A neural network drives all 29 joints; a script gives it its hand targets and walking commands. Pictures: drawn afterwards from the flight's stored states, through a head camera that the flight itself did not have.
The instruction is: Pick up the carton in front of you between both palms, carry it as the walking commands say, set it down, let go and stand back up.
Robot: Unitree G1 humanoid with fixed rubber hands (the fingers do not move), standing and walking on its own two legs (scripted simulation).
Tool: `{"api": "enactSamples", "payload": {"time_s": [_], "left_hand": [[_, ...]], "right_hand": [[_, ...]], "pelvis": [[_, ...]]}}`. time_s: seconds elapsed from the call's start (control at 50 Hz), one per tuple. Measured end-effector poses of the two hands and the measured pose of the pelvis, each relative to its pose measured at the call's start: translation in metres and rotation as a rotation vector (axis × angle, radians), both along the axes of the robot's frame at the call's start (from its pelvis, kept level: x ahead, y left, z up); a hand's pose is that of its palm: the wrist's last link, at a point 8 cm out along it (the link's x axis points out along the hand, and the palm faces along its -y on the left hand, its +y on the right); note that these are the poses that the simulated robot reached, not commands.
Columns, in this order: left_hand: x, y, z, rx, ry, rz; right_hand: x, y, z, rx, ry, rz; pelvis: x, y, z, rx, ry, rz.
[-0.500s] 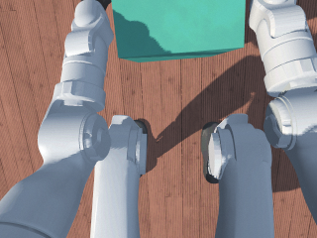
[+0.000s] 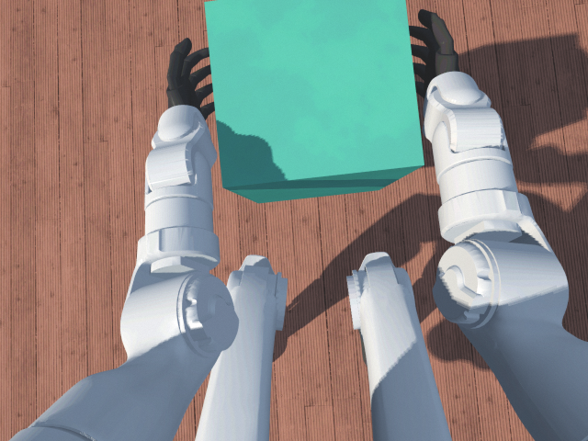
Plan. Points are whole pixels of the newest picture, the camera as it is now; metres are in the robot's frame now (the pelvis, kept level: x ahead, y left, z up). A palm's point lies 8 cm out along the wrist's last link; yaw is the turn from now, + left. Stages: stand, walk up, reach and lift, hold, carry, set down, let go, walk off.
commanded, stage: reach and lift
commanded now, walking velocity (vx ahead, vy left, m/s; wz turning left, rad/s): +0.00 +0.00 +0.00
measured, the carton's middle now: (311, 118) +0.51 -0.01 -0.14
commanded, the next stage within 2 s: none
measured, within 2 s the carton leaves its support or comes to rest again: neither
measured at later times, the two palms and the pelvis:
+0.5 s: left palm (117, 79) +0.46 +0.14 +0.09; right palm (509, 47) +0.47 -0.15 +0.09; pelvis +0.05 +0.00 +0.13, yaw -1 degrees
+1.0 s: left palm out of the picture +0.42 +0.15 +0.24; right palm out of the picture +0.42 -0.15 +0.24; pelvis +0.10 +0.01 +0.26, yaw -1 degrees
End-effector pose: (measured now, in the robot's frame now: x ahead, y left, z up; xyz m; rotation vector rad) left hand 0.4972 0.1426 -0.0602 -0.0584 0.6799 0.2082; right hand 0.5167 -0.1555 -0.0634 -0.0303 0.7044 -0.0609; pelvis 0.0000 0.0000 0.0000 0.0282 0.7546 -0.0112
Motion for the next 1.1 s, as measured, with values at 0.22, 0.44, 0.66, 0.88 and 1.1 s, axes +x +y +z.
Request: {"api": "enactSamples", "payload": {"time_s": [0.22, 0.44, 0.66, 0.88, 1.1], "left_hand": [[-0.01, -0.001, 0.059, -0.001, -0.011, -0.016], [-0.029, 0.001, 0.132, -0.007, -0.005, -0.021], [-0.048, 0.003, 0.202, -0.008, -0.003, -0.036], [-0.066, 0.004, 0.268, -0.004, -0.004, -0.054], [-0.082, 0.005, 0.333, 0.007, -0.015, -0.079]], "right_hand": [[-0.017, -0.002, 0.057, 0.013, -0.01, -0.032], [-0.04, 0.001, 0.129, 0.02, -0.003, -0.049], [-0.063, 0.002, 0.2, 0.022, -0.002, -0.068], [-0.086, 0.003, 0.266, 0.021, -0.003, -0.085], [-0.107, 0.003, 0.331, 0.015, -0.015, -0.1]], "pelvis": [[0.016, 0.002, 0.049, -0.008, -0.02, -0.002], [0.039, 0.002, 0.11, -0.013, -0.112, -0.006], [0.061, 0.003, 0.174, -0.022, -0.235, -0.005], [0.084, 0.005, 0.233, -0.028, -0.387, -0.008], [0.105, 0.006, 0.278, -0.034, -0.575, -0.012]]}}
